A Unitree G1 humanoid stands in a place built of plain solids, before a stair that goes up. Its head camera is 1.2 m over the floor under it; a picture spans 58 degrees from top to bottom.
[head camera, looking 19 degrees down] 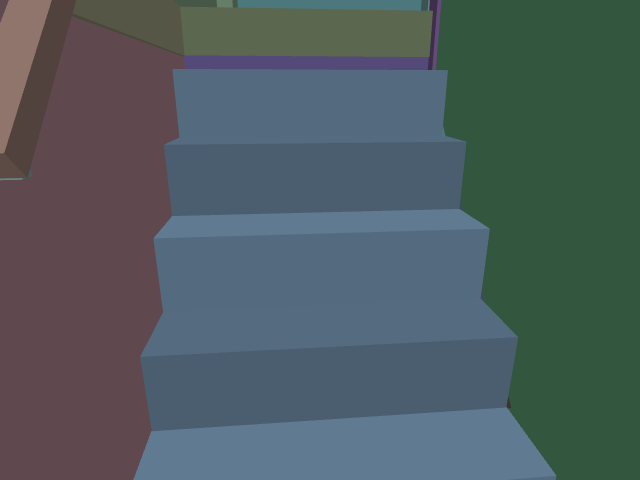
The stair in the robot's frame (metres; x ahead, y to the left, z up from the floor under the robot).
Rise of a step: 0.21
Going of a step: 0.21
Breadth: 0.90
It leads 5 degrees to the left of straight ahead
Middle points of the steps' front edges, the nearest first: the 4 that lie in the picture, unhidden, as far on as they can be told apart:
0.88 -0.04 0.63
1.09 -0.02 0.84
1.30 0.00 1.06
1.51 0.02 1.27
